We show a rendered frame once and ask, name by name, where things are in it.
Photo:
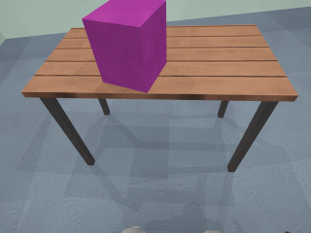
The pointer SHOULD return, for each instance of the table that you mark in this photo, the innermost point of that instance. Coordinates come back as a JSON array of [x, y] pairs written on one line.
[[228, 62]]

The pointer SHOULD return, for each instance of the carton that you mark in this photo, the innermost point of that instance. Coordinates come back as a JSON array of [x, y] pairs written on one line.
[[128, 41]]

